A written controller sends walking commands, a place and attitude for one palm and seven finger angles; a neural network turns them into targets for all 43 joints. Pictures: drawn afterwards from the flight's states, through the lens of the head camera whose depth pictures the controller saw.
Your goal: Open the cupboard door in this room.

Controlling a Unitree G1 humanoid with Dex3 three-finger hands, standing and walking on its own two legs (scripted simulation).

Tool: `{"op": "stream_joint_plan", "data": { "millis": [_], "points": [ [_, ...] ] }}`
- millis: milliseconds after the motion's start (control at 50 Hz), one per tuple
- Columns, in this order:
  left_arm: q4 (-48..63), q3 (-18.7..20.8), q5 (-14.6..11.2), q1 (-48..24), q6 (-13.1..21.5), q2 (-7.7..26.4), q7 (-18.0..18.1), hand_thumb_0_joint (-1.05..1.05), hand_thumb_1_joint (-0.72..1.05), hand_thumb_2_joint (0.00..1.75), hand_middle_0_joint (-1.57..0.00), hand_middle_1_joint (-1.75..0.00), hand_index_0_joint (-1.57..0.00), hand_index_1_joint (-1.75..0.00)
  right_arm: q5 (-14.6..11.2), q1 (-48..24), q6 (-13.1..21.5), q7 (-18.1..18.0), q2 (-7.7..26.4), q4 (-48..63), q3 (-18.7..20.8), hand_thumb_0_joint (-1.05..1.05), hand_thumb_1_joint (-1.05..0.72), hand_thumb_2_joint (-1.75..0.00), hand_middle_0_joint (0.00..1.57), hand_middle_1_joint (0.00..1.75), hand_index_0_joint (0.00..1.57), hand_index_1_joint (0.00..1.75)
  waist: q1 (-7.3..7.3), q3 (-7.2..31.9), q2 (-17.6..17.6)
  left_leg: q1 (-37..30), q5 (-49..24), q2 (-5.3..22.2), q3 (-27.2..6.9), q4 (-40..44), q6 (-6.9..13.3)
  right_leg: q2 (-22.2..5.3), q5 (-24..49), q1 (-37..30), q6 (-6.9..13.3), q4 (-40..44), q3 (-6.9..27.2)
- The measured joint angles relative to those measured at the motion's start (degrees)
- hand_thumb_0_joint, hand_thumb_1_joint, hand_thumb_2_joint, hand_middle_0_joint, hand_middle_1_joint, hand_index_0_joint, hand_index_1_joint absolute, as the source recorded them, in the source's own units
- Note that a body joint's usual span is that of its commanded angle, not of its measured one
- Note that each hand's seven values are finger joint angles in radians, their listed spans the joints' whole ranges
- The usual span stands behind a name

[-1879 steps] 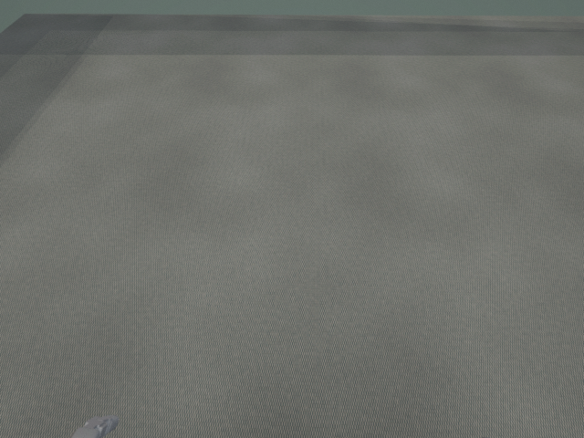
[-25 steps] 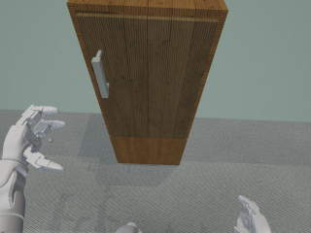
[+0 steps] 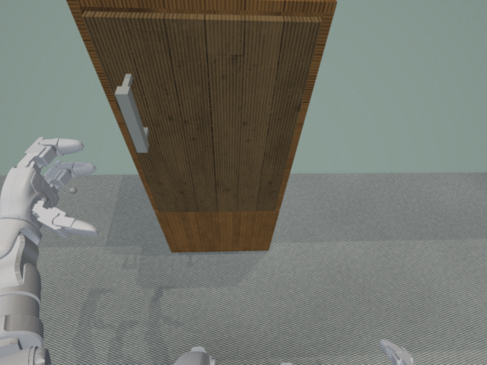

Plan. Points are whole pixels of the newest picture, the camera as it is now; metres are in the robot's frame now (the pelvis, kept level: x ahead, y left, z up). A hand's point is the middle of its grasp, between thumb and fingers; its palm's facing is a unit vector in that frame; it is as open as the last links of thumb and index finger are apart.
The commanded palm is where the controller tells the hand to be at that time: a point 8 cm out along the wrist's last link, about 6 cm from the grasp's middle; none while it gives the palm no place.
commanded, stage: move the hooked fingers beside the handle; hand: left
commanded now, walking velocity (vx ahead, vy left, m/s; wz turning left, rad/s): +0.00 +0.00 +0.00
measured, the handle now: (135, 115) +0.54 +0.23 +0.07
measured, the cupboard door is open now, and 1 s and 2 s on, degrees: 0 0 0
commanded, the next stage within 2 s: slide the fingers in behind the handle in 1.76 s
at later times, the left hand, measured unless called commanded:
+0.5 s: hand (84, 161) +0.42 +0.28 +0.08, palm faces +0.05 -1.00 +0.00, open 14.0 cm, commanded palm +0.40 +0.33 +0.07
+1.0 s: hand (95, 134) +0.48 +0.29 +0.07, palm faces +0.05 -1.00 +0.00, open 14.0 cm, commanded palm +0.46 +0.33 +0.07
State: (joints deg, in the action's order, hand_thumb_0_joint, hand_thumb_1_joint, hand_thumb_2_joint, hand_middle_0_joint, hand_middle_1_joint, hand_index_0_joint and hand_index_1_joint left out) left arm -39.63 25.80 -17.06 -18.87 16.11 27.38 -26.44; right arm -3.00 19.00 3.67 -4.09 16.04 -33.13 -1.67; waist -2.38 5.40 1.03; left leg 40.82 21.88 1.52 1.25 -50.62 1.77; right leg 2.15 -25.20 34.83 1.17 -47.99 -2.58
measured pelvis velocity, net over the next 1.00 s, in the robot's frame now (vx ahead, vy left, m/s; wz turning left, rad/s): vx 0.00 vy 0.02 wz -0.03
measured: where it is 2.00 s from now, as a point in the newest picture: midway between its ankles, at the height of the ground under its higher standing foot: outside the picture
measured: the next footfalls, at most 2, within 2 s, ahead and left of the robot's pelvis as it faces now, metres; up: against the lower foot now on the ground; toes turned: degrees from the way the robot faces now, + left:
none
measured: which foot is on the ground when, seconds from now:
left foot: down 0.00-1.00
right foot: down 0.00-1.00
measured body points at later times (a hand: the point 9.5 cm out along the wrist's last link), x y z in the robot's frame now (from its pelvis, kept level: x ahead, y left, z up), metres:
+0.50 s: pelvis -0.01 +0.01 -0.01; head +0.08 +0.04 +0.43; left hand +0.41 +0.34 +0.08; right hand +0.07 -0.26 -0.11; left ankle +0.03 +0.10 -0.70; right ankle -0.02 -0.11 -0.70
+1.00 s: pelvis +0.00 +0.02 -0.02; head +0.12 +0.05 +0.41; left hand +0.48 +0.34 +0.08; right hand +0.00 -0.26 -0.11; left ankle +0.03 +0.10 -0.70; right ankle -0.02 -0.11 -0.70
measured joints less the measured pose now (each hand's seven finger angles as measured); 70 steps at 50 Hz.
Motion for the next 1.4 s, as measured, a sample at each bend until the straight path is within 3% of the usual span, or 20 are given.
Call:
{"op": "stream_joint_plan", "data": {
  "millis": [260, 760, 1020, 1240, 1400],
  "points": [
    [-9.8, -0.3, 2.2, -9.3, 2.0, 2.3, -0.2, -0.01, -0.5, 0.3, -0.3, -1.2, -0.3, -1.2, 0.3, -0.6, -1.6, -0.1, 0.0, -0.9, -0.2, 0.01, -0.9, -0.9, 0.2, 0.3, 0.2, 0.3, -0.72, 0.1, -0.4, 2.7, 0.0, -0.1, -0.6, -1.6, 0.3, -0.1, 0.0, 2.2, -0.2, -1.0, -0.6],
    [-25.1, 1.8, 7.1, -24.5, 4.9, 9.5, 1.5, -0.01, -0.5, 0.3, -0.3, -1.2, -0.3, -1.2, 1.5, 2.9, -5.7, 0.8, 0.3, -2.4, -0.5, 0.01, -0.9, -0.89, 0.2, 0.3, 0.21, 0.3, -4.8, -0.1, -0.6, 9.5, 0.9, 0.5, -0.1, -4.8, 1.0, 0.4, 0.0, 8.9, -0.9, -3.3, 0.0],
    [-28.6, 3.4, 9.3, -29.8, 4.2, 12.8, 1.9, -0.01, -0.5, 0.3, -0.3, -1.2, -0.3, -1.2, 2.2, 3.9, -7.6, 1.3, 0.5, -2.1, -0.7, 0.01, -0.9, -0.89, 0.2, 0.3, 0.21, 0.3, -6.68, 0.2, -0.7, 12.6, 1.6, 1.0, 0.0, -6.1, 1.1, 0.9, -0.3, 11.7, -1.1, -3.9, 0.1],
    [-24.3, 4.2, 7.9, -24.6, 4.0, 11.0, 1.4, -0.01, -0.5, 0.3, -0.3, -1.2, -0.3, -1.2, 2.0, 4.5, -9.0, 2.1, 0.0, -0.8, -0.3, 0.01, -0.9, -0.89, 0.2, 0.3, 0.21, 0.3, -5.76, 0.8, -0.4, 11.1, 2.1, 1.3, 0.4, -5.4, 1.2, 1.2, -0.2, 10.2, -1.2, -2.8, 0.7],
    [-23.5, 1.7, 7.4, -24.2, 4.6, 8.9, 1.9, -0.01, -0.5, 0.3, -0.3, -1.2, -0.3, -1.2, 1.7, 2.8, -9.0, 2.0, -0.4, -1.2, -0.4, 0.01, -0.9, -0.89, 0.2, 0.3, 0.21, 0.3, -4.75, 1.1, -0.4, 10.0, 1.9, 0.8, -0.3, -5.2, 1.1, 0.8, -0.3, 8.8, -1.1, -2.6, -0.1]
  ]
}}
